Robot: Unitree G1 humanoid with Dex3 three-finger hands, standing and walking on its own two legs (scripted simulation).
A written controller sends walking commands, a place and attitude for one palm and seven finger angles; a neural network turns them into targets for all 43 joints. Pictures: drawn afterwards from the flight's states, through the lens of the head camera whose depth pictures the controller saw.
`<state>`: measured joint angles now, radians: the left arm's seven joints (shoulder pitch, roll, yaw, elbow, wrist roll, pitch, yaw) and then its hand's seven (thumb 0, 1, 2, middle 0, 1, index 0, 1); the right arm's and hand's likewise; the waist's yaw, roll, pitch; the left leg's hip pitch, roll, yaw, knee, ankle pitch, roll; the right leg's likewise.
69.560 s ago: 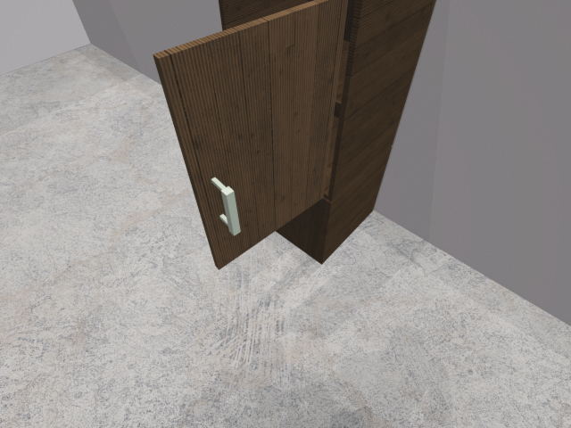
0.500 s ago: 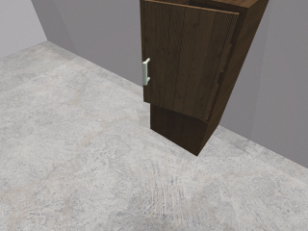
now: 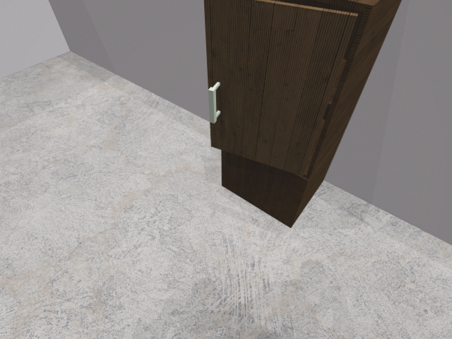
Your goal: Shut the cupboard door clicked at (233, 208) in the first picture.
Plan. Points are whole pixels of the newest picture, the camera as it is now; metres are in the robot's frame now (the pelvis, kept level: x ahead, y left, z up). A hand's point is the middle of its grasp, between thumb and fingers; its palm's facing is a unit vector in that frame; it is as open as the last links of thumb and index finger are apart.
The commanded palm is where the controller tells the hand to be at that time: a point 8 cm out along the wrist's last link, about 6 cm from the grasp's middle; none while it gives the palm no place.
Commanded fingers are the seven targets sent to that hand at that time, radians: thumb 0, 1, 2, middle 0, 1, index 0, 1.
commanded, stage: look to check the result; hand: left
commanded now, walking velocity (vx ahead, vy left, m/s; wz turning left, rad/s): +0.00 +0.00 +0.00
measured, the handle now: (215, 102) +0.88 +0.08 -0.10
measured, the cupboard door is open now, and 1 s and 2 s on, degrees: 13 13 13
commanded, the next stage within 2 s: walk to a spot facing it in 0.16 s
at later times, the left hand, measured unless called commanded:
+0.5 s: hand out of the picture +0.07 +0.21 -0.17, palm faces +0.05 -0.95 -0.31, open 7.3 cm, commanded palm none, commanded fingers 0.00 0.90 0.90 -0.20 -0.30 -0.20 -0.30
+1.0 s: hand out of the picture -0.01 +0.24 -0.17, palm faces +0.35 -0.89 -0.30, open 7.3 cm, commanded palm none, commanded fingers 0.00 0.90 0.90 -0.20 -0.30 -0.20 -0.30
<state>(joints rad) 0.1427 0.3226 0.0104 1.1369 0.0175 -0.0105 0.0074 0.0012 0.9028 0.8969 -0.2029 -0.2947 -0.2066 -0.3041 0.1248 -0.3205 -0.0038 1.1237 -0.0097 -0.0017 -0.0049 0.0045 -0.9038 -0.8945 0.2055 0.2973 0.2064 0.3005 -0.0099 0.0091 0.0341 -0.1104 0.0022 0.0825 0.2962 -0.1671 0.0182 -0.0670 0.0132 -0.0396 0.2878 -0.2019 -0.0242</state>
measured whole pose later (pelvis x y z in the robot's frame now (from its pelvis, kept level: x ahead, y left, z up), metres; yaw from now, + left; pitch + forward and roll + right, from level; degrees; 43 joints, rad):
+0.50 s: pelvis +0.01 -0.02 -0.01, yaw +3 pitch -1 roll +0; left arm 0.14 0.26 0.03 1.07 0.02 0.01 0.03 0.00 0.90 0.90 -0.20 -0.29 -0.21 -0.30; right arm 0.17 -0.27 -0.01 1.09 -0.01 0.03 -0.01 0.00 -0.91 -0.89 0.20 0.30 0.20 0.30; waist -0.02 0.01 0.04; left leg -0.18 0.00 0.03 0.45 -0.23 -0.01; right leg -0.10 0.01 -0.10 0.41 -0.29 -0.05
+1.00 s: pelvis -0.02 +0.00 -0.02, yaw +21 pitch +1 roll -1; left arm 0.17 0.24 0.07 0.89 0.02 0.04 0.02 0.00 0.91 0.90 -0.20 -0.29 -0.20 -0.30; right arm 0.23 -0.20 -0.05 0.95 -0.03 0.06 0.00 0.00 -0.90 -0.89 0.21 0.30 0.21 0.30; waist -0.04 0.03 0.09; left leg -0.39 -0.02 -0.08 0.52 -0.14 -0.01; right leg -0.35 -0.02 -0.02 0.74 -0.43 0.03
